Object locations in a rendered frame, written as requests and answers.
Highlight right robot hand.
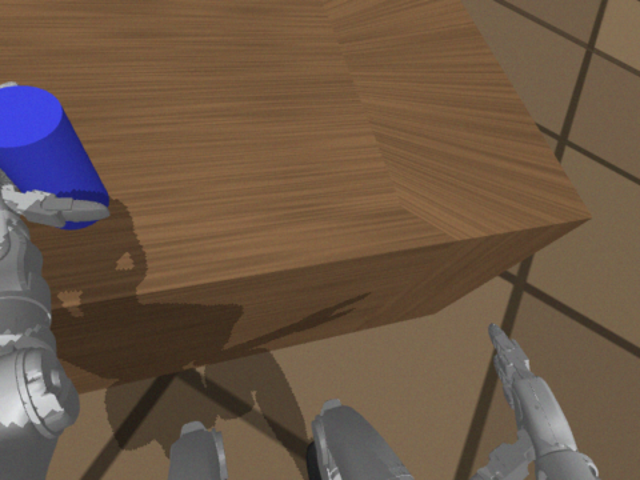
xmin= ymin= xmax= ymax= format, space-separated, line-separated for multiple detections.
xmin=469 ymin=323 xmax=578 ymax=480

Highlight right robot foot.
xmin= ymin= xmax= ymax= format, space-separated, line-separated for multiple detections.
xmin=306 ymin=441 xmax=322 ymax=480

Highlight left robot arm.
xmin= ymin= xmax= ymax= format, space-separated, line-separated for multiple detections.
xmin=0 ymin=209 xmax=80 ymax=480

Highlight can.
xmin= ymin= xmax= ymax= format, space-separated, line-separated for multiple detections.
xmin=0 ymin=86 xmax=109 ymax=230

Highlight right robot arm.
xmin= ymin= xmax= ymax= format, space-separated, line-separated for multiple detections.
xmin=535 ymin=450 xmax=601 ymax=480

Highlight left robot hand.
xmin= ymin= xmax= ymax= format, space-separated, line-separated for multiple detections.
xmin=0 ymin=82 xmax=110 ymax=228

